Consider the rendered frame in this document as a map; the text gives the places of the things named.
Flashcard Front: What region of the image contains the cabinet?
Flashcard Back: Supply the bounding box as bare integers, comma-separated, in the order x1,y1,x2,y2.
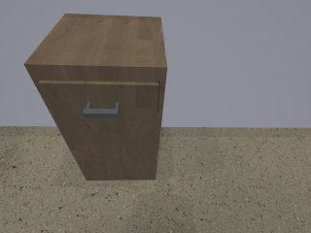
24,14,167,181

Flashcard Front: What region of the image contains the drawer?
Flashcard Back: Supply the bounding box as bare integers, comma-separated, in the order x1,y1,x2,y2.
38,80,159,119

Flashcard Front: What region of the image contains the handle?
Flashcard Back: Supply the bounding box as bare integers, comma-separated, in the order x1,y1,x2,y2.
83,102,120,118

